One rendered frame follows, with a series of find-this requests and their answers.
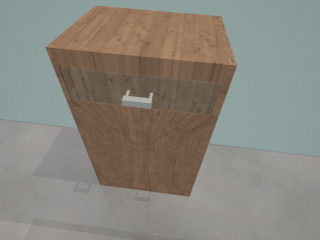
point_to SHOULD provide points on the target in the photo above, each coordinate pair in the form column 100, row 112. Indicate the cabinet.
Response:
column 154, row 150

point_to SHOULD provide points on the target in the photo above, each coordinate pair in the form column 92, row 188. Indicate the handle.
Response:
column 138, row 102

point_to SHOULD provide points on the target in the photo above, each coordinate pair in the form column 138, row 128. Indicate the drawer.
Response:
column 174, row 94

